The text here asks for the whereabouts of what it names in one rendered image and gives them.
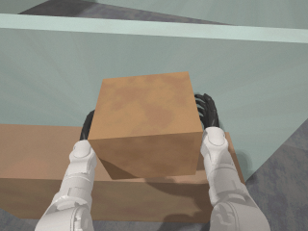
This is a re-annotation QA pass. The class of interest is robot left forearm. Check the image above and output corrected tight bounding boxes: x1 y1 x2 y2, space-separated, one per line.
35 140 97 231

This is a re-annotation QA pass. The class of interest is left robot hand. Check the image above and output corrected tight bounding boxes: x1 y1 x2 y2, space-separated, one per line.
79 110 95 141

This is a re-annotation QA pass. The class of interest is right robot hand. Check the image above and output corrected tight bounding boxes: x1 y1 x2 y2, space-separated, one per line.
194 93 219 130

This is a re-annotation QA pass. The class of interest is robot right upper arm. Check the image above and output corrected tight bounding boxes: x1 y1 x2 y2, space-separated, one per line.
209 201 270 231

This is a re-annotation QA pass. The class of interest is robot left upper arm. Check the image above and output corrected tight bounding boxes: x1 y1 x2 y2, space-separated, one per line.
36 206 94 231

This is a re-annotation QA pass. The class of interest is carton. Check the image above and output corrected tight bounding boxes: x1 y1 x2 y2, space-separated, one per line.
88 71 203 180

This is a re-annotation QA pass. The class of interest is pedestal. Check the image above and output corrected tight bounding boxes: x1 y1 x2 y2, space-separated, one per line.
0 123 245 223

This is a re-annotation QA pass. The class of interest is robot right forearm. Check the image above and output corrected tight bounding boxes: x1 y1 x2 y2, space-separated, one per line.
200 126 262 212

